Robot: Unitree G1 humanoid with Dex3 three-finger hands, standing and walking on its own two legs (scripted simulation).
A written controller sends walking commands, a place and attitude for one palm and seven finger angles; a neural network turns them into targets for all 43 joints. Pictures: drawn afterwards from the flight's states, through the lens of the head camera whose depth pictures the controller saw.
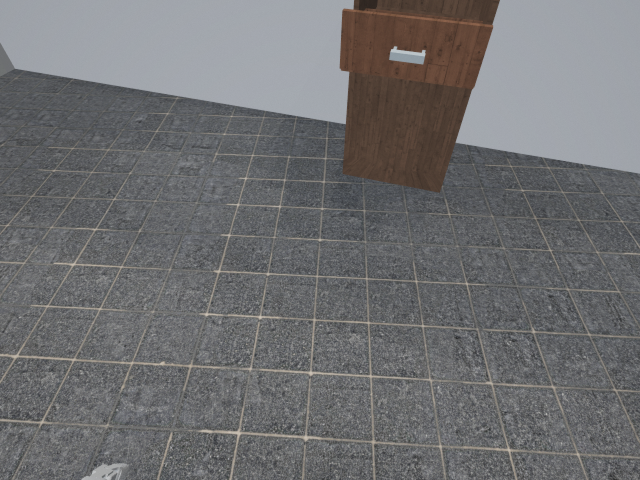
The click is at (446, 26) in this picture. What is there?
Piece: drawer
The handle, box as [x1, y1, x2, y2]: [389, 46, 425, 63]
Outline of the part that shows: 390,51 389,59 416,63 423,62 425,50 422,50 421,53 397,50 395,46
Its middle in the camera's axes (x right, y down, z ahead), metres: +0.27 -0.57 +1.20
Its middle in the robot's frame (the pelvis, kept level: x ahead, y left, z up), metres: +1.29 -0.20 -0.01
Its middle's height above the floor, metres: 0.76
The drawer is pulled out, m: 0.28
